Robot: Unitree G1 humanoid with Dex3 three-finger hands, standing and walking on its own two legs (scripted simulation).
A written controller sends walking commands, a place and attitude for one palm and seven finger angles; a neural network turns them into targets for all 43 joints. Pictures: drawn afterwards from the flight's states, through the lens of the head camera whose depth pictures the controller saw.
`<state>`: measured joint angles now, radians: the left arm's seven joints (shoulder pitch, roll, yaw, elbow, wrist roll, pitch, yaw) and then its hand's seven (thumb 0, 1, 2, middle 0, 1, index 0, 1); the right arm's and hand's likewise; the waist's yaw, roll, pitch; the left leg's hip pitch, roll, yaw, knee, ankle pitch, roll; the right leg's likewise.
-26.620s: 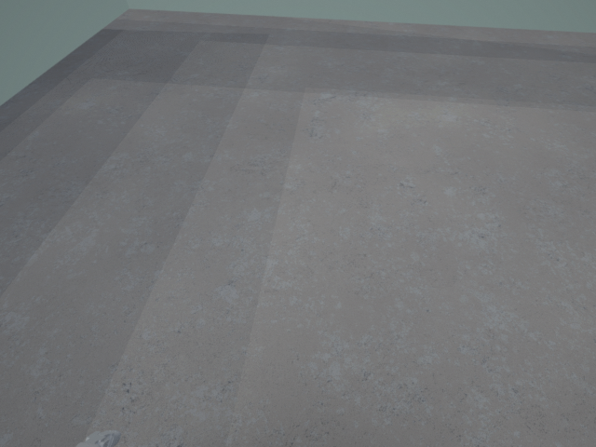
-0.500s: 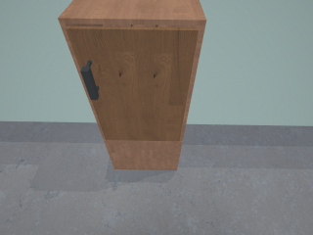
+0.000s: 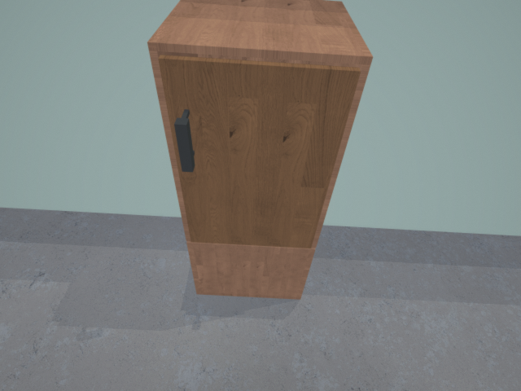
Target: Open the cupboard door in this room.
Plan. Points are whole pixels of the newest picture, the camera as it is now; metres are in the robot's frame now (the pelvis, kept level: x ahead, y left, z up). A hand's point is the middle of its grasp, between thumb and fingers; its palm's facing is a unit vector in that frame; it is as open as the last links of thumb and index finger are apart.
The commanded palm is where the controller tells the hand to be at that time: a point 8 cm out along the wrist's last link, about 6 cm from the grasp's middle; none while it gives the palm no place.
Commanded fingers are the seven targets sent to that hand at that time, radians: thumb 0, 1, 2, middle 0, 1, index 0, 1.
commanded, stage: look again from close up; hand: left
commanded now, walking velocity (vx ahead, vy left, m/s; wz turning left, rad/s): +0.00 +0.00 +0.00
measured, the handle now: (187, 140) +0.60 +0.21 +0.05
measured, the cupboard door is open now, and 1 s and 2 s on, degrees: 0 0 0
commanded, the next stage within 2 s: shuffle to correct the standing spot in 0.02 s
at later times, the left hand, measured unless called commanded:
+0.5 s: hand out of the picture -0.04 +0.16 -0.19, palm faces +0.06 -0.99 -0.13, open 7.3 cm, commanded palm none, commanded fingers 0.00 0.90 0.90 -0.20 -0.30 -0.20 -0.30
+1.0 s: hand out of the picture +0.08 +0.17 -0.17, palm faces +0.01 -0.97 -0.23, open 7.3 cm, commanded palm none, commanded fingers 0.00 0.90 0.90 -0.20 -0.30 -0.20 -0.30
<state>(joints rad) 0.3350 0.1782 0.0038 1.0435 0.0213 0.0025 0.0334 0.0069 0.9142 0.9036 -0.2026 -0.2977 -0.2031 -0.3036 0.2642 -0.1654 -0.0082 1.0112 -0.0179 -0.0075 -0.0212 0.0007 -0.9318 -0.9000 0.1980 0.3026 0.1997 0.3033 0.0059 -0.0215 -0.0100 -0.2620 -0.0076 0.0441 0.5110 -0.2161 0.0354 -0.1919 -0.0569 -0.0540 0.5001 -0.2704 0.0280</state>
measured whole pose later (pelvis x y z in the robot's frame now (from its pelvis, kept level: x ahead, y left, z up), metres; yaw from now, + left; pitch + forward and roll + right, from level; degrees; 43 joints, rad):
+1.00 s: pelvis +0.04 -0.01 +0.00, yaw -2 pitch -2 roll +0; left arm 0.26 0.16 0.02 1.01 0.01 -0.01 0.06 0.01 0.93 0.90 -0.20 -0.30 -0.20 -0.30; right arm 0.24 -0.16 -0.03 1.04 0.00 0.01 -0.03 0.01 -0.92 -0.90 0.20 0.30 0.20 0.30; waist 0.00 0.01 0.06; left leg -0.24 0.02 0.08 0.58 -0.31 0.01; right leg -0.26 -0.01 -0.08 0.57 -0.28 -0.03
